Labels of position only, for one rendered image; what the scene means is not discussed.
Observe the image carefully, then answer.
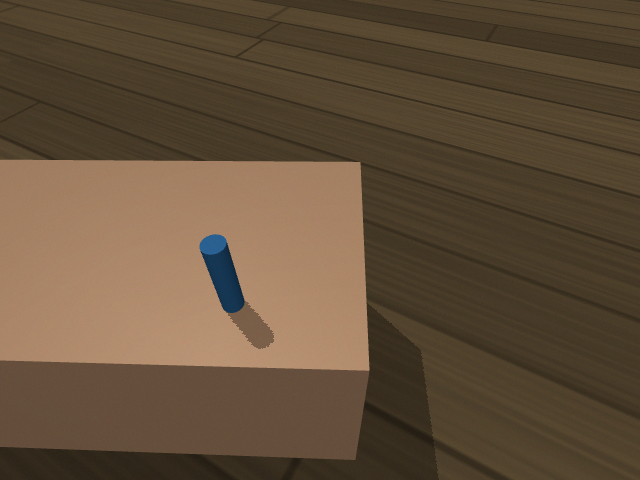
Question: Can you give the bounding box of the can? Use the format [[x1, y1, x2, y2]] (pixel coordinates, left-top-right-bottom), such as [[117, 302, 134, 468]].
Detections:
[[199, 234, 245, 313]]

